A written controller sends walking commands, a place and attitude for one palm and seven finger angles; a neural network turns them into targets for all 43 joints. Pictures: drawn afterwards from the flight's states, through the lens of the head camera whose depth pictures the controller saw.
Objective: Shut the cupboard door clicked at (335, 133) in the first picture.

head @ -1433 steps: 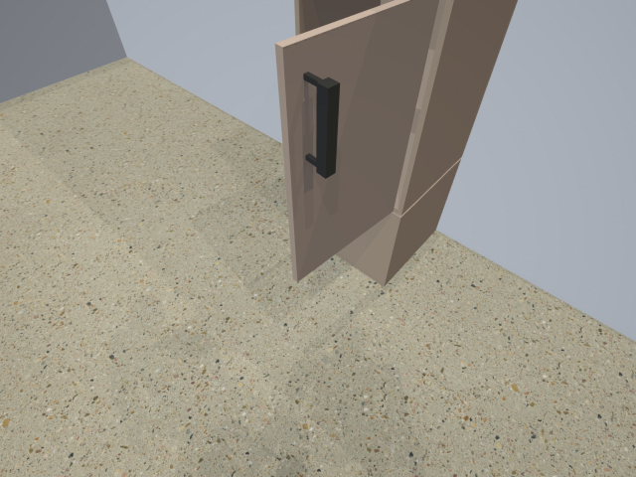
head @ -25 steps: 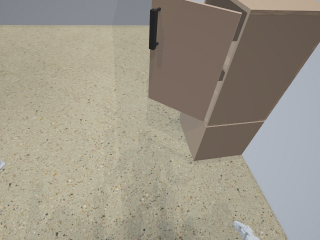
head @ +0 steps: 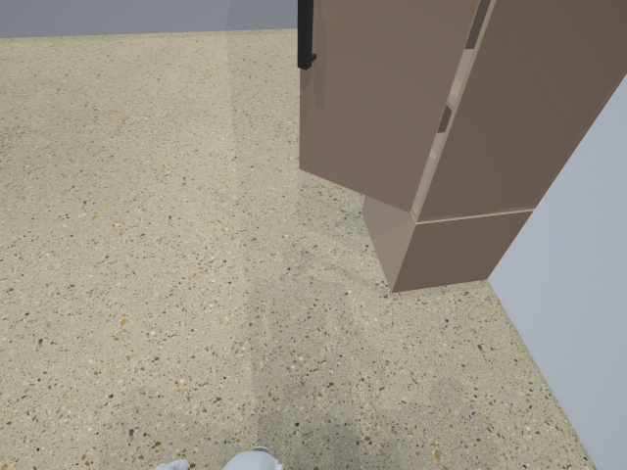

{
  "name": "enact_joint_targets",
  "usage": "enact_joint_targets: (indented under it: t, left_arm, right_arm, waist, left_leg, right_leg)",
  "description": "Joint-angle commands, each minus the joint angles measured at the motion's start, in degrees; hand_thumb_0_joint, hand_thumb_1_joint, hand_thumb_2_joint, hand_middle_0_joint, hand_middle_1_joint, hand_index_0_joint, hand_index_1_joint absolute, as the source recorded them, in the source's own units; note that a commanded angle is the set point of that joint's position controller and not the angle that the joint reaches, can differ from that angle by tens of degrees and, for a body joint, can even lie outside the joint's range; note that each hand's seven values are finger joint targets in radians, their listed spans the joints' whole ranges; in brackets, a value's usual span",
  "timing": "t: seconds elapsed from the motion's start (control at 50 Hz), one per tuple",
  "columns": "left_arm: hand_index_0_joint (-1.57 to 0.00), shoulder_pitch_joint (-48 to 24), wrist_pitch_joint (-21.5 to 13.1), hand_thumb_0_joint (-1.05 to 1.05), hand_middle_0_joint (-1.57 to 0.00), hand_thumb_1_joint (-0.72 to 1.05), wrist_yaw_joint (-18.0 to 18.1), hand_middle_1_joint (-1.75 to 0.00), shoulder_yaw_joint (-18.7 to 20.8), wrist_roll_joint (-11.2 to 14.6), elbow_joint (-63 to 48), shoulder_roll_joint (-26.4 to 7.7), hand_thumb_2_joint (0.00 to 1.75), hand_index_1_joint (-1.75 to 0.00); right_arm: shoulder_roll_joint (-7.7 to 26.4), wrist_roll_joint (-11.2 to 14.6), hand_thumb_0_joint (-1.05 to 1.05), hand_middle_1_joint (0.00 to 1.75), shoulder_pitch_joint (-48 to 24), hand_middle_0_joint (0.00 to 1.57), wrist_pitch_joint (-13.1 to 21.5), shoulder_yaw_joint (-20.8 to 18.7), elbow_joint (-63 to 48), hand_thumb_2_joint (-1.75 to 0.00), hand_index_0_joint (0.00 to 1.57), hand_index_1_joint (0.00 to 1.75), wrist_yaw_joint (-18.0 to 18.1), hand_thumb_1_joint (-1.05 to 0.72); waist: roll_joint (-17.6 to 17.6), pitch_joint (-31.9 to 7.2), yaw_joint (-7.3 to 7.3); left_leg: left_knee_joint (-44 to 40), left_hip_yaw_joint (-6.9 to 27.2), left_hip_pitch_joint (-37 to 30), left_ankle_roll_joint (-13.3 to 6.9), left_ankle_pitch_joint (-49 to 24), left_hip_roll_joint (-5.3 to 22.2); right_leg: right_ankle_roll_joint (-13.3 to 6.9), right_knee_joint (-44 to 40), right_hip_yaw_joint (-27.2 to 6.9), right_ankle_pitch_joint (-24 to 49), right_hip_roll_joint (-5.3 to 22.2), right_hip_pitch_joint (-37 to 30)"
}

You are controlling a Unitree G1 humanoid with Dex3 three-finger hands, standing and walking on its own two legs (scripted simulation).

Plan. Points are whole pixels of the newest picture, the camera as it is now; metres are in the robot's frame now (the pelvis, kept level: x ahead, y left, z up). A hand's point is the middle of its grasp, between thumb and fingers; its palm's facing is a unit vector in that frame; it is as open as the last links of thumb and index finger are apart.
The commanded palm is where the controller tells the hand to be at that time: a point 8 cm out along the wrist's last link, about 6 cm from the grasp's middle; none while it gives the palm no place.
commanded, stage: let the arm hang, fingers relaxed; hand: left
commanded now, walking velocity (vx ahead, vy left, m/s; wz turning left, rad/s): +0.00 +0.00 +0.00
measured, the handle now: (309, 26) +0.99 +0.02 +0.13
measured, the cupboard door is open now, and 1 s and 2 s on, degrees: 50 50 50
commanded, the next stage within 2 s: look to check the result in 0.80 s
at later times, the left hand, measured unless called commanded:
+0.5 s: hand out of the picture +0.01 +0.20 -0.16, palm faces +0.02 -0.99 -0.17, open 7.4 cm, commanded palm none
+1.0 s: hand out of the picture -0.03 +0.18 -0.15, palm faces +0.01 -0.99 -0.15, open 7.4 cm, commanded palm none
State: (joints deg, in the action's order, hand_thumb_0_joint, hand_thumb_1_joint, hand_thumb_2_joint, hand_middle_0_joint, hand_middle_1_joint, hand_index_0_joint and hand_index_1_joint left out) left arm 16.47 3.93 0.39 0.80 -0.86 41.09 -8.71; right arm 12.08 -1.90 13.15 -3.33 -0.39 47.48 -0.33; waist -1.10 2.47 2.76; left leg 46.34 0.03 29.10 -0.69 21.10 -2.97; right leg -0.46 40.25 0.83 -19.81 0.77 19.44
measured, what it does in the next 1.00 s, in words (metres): steps on the spot: left foot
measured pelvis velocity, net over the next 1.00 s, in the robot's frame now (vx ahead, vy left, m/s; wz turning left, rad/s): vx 0.00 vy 0.02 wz -0.02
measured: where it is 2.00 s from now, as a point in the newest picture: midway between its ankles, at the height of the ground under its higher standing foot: outside the picture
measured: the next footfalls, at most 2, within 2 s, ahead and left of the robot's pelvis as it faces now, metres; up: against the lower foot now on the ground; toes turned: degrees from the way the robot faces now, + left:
left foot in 0.14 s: +0.03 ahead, +0.10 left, +0.00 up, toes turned +2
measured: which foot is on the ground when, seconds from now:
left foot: up 0.00-0.12, down 0.14-1.00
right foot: down 0.00-1.00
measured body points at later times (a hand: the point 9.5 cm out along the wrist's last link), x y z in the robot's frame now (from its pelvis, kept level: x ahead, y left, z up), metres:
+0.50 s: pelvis +0.01 +0.04 +0.02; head +0.00 +0.04 +0.47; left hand +0.01 +0.25 -0.14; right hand +0.00 -0.18 -0.13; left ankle -0.01 +0.10 -0.72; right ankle +0.02 -0.12 -0.72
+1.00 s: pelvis +0.00 +0.02 +0.03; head +0.00 +0.02 +0.48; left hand -0.03 +0.23 -0.14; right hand -0.04 -0.18 -0.14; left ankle -0.01 +0.10 -0.72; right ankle +0.02 -0.12 -0.72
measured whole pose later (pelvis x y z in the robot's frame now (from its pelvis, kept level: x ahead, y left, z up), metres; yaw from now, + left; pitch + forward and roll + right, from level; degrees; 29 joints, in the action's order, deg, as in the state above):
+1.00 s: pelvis +0.00 +0.02 +0.03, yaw -1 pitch -2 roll +0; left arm 18.8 0.0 1.9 0.0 -0.9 68.0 -6.3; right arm 6.7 -0.6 19.7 0.4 0.6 65.9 2.2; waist 0.0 2.1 0.8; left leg 22.9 -4.2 7.0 -3.8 13.9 -2.6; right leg 2.0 23.2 -0.9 -10.7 1.9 10.3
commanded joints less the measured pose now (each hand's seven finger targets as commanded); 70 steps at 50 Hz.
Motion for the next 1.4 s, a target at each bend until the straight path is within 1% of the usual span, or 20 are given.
enact_joint_targets:
  t: [0.0, 0.04, 0.06, 0.08, 0.1, 0.12, 0.14, 0.16, 0.18, 0.22, 0.26, 0.32, 0.38, 0.42, 0.46, 0.6, 0.72, 0.9, 1.3, 1.38]
  left_arm:
    - [-0.20, -8.43, -3.18, 0.00, -0.20, 0.90, 1.30, -0.30, 3.52, -1.01, -1.74, -10.24, 0.90, -0.30]
    - [-0.20, -5.85, -3.55, 0.00, -0.20, 0.90, 1.52, -0.30, 3.35, -1.36, 2.07, -10.00, 0.90, -0.30]
    - [-0.20, -3.57, -3.51, 0.00, -0.20, 0.90, 1.59, -0.30, 3.26, -1.22, 4.45, -9.73, 0.90, -0.30]
    - [-0.20, -1.35, -3.54, 0.00, -0.20, 0.90, 1.61, -0.30, 2.92, -0.71, 6.82, -9.23, 0.90, -0.30]
    - [-0.20, 1.43, -3.63, 0.00, -0.20, 0.90, 1.54, -0.30, 2.11, -0.01, 8.92, -7.64, 0.90, -0.30]
    - [-0.20, 4.80, -3.54, 0.00, -0.20, 0.90, 1.27, -0.30, 1.81, 0.40, 10.57, -5.80, 0.90, -0.30]
    - [-0.20, 5.48, -3.46, 0.00, -0.20, 0.90, 1.38, -0.30, 1.28, 0.50, 11.94, -4.93, 0.90, -0.30]
    - [-0.20, 4.96, -3.62, 0.00, -0.20, 0.90, 1.34, -0.30, 1.04, 0.28, 12.80, -4.88, 0.90, -0.30]
    - [-0.20, 3.10, -3.55, 0.00, -0.20, 0.90, 1.32, -0.30, 0.87, -0.03, 14.80, -5.52, 0.90, -0.30]
    - [-0.20, 2.19, -3.49, 0.00, -0.20, 0.90, 1.48, -0.30, 0.90, 0.39, 16.30, -6.63, 0.90, -0.30]
    - [-0.20, 3.22, -3.36, 0.00, -0.20, 0.90, 1.60, -0.30, 0.69, 0.52, 18.49, -6.01, 0.90, -0.30]
    - [-0.20, 3.87, -3.30, 0.00, -0.20, 0.90, 1.59, -0.30, 0.44, 0.36, 20.79, -6.01, 0.90, -0.30]
    - [-0.20, 3.95, -3.27, 0.00, -0.20, 0.90, 1.56, -0.30, 0.17, 0.18, 22.57, -4.82, 0.90, -0.30]
    - [-0.20, 3.88, -3.19, 0.00, -0.20, 0.90, 1.55, -0.30, 0.18, -0.01, 23.08, -4.89, 0.90, -0.30]
    - [-0.20, 3.97, -3.28, 0.00, -0.20, 0.90, 1.47, -0.30, 0.01, -0.11, 23.62, -4.18, 0.90, -0.30]
    - [-0.20, 4.78, -3.82, 0.00, -0.20, 0.90, 1.58, -0.30, 0.02, 0.01, 24.71, -3.63, 0.90, -0.30]
    - [-0.20, 5.45, -4.22, 0.00, -0.20, 0.90, 1.78, -0.30, 0.01, 0.07, 25.20, -3.57, 0.90, -0.30]
    - [-0.20, 6.19, -4.29, 0.00, -0.20, 0.90, 1.95, -0.30, -0.19, 0.05, 25.97, -2.49, 0.90, -0.30]
    - [-0.20, 5.96, -4.79, 0.00, -0.20, 0.90, 2.09, -0.30, -0.11, 0.05, 25.69, -2.40, 0.90, -0.30]
    - [-0.20, 5.85, -4.78, 0.00, -0.20, 0.90, 2.10, -0.30, -0.02, 0.03, 25.48, -2.51, 0.90, -0.30]
  right_arm:
    - [4.81, -0.35, 0.00, 0.30, 1.06, 0.20, 0.28, -3.69, -1.06, -0.90, 0.20, 0.30, 0.94, -0.90]
    - [2.60, 0.31, 0.00, 0.30, 3.77, 0.20, 1.08, -2.88, 0.54, -0.90, 0.20, 0.30, 0.72, -0.90]
    - [1.70, 0.63, 0.00, 0.30, 4.75, 0.20, 1.62, -2.64, 1.85, -0.90, 0.20, 0.30, 0.88, -0.90]
    - [0.67, 0.80, 0.00, 0.30, 7.01, 0.20, 2.26, -2.17, 3.74, -0.90, 0.20, 0.30, 0.97, -0.90]
    - [1.41, 1.01, 0.00, 0.30, 8.12, 0.20, 3.28, -1.71, 5.17, -0.90, 0.20, 0.30, 1.19, -0.90]
    - [4.53, 0.72, 0.00, 0.30, 7.16, 0.20, 4.01, -2.15, 5.00, -0.90, 0.20, 0.30, 1.83, -0.90]
    - [5.96, 0.46, 0.00, 0.30, 5.91, 0.20, 3.76, -2.25, 4.63, -0.90, 0.20, 0.30, 2.88, -0.90]
    - [6.18, 0.22, 0.00, 0.30, 5.40, 0.20, 3.50, -2.09, 4.93, -0.90, 0.20, 0.30, 3.35, -0.90]
    - [4.95, 0.71, 0.00, 0.30, 5.91, 0.20, 4.22, -1.51, 6.68, -0.90, 0.20, 0.30, 3.37, -0.90]
    - [4.69, 1.24, 0.00, 0.30, 7.79, 0.20, 4.22, -1.15, 8.66, -0.90, 0.20, 0.30, 3.65, -0.90]
    - [4.27, 1.37, 0.00, 0.30, 8.42, 0.20, 4.28, -0.95, 10.25, -0.90, 0.20, 0.30, 4.01, -0.90]
    - [3.50, 1.56, 0.00, 0.30, 7.91, 0.20, 4.11, -0.66, 11.52, -0.90, 0.20, 0.30, 3.92, -0.90]
    - [2.52, 1.35, 0.00, 0.30, 7.67, 0.20, 4.00, -0.45, 13.06, -0.90, 0.20, 0.30, 3.53, -0.90]
    - [2.70, 1.34, 0.00, 0.30, 7.73, 0.20, 3.93, -0.41, 13.81, -0.90, 0.20, 0.30, 3.26, -0.90]
    - [2.26, 1.20, 0.00, 0.30, 7.66, 0.20, 4.01, -0.31, 14.42, -0.90, 0.20, 0.30, 3.14, -0.90]
    - [1.30, 1.29, 0.00, 0.30, 8.68, 0.20, 4.41, -0.07, 15.52, -0.90, 0.20, 0.30, 3.13, -0.90]
    - [0.96, 1.53, 0.00, 0.30, 9.80, 0.20, 4.44, 0.02, 16.15, -0.90, 0.20, 0.30, 3.11, -0.90]
    - [0.09, 1.46, 0.00, 0.30, 10.90, 0.20, 4.18, 0.03, 17.11, -0.90, 0.20, 0.30, 3.08, -0.90]
    - [-0.05, 1.45, 0.00, 0.30, 11.14, 0.20, 4.27, -0.10, 17.02, -0.90, 0.20, 0.30, 3.00, -0.90]
    - [-0.05, 1.43, 0.00, 0.30, 10.72, 0.20, 4.34, -0.16, 16.94, -0.90, 0.20, 0.30, 3.00, -0.90]
  waist:
    - [-1.35, 0.31, 1.44]
    - [-1.41, -1.21, 0.50]
    - [-0.86, -2.27, -0.28]
    - [-0.26, -4.37, -0.50]
    - [4.61, -6.16, -1.40]
    - [13.27, -7.05, -3.42]
    - [11.54, -5.99, -3.98]
    - [2.70, -5.29, -4.13]
    - [3.20, -5.83, -3.26]
    - [6.02, -5.06, -2.57]
    - [6.09, -4.52, -2.48]
    - [4.26, -1.70, -2.76]
    - [0.11, 1.78, -2.65]
    - [0.72, 4.61, -2.70]
    - [1.51, 5.83, -2.67]
    - [3.10, 4.61, -2.56]
    - [0.82, 3.28, -2.41]
    - [0.50, 5.02, -2.09]
    - [0.39, 4.37, -1.91]
    - [1.75, 4.50, -2.02]
  left_leg:
    - [19.87, 2.36, -3.80, 1.06, 1.03, 2.39]
    - [4.85, 0.92, -6.26, 0.45, 4.73, 3.97]
    - [-6.80, 0.86, -9.24, 0.24, 4.34, 4.15]
    - [-19.12, 0.45, -14.70, 0.26, -1.49, 3.59]
    - [-25.70, 4.45, -19.74, -0.06, -10.88, 5.44]
    - [-26.58, 15.13, -21.71, -2.60, -21.33, 13.64]
    - [-26.35, 15.97, -20.11, -6.10, -28.27, 17.71]
    - [-24.67, 12.39, -16.49, -6.37, -27.86, 17.02]
    - [-24.70, 10.90, -18.60, -4.65, -33.15, 12.59]
    - [-25.06, 8.83, -21.08, -2.55, -41.04, 11.95]
    - [-25.46, 7.29, -24.11, -1.41, -42.24, 11.66]
    - [-27.00, 6.37, -21.78, -1.76, -32.27, 10.77]
    - [-29.55, 5.99, -17.82, -1.90, -18.15, 9.51]
    - [-31.87, 6.53, -15.25, -1.95, -10.00, 9.45]
    - [-33.19, 6.62, -14.10, -1.99, -6.20, 9.08]
    - [-31.86, 4.40, -16.05, -1.68, -10.63, 8.23]
    - [-30.10, 3.65, -17.60, -1.89, -13.45, 8.18]
    - [-30.79, 3.87, -16.95, -2.01, -8.32, 8.28]
    - [-29.87, 3.27, -17.60, -1.82, -9.56, 8.39]
    - [-29.93, 3.14, -17.88, -1.77, -10.27, 8.39]
  right_leg:
    - [-10.51, -29.73, -19.20, -13.52, 14.75, 9.50]
    - [-9.31, -24.45, -11.97, -3.63, 12.67, 2.04]
    - [-8.32, -21.24, -11.02, -0.33, 11.77, -1.42]
    - [-6.33, -17.12, -9.18, 2.94, 10.08, -3.66]
    - [-3.86, -12.36, -6.75, 5.46, 6.87, -2.97]
    - [-1.00, -8.44, -3.88, 3.34, 2.70, -0.42]
    - [0.26, -10.05, -1.09, 1.06, 1.84, -2.65]
    - [0.03, -13.81, -1.58, 3.72, 1.54, -7.95]
    - [0.15, -13.63, -1.25, 11.40, 1.84, -8.53]
    - [-0.02, -13.29, -1.46, 14.14, 1.94, -9.45]
    - [-0.02, -14.04, -1.04, 13.40, 2.17, -8.89]
    - [-0.06, -16.75, -1.89, 12.52, 2.86, -9.98]
    - [-0.10, -18.37, -2.98, 11.68, 3.69, -10.57]
    - [0.10, -18.72, -3.02, 9.65, 3.69, -9.78]
    - [0.14, -18.86, -3.48, 9.80, 3.74, -9.50]
    - [0.02, -19.36, -3.95, 12.30, 4.11, -9.75]
    - [-0.17, -19.97, -4.35, 12.89, 4.18, -9.83]
    - [-0.30, -20.31, -4.86, 10.52, 4.02, -7.96]
    - [-0.53, -20.63, -5.36, 10.87, 3.97, -7.46]
    - [-0.60, -20.66, -5.29, 11.34, 3.97, -7.49]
